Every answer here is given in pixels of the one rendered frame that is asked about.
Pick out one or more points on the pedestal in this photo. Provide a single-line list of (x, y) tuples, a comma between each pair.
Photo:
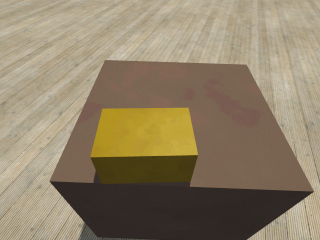
[(246, 174)]

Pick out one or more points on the carton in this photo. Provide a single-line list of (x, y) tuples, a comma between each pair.
[(144, 145)]

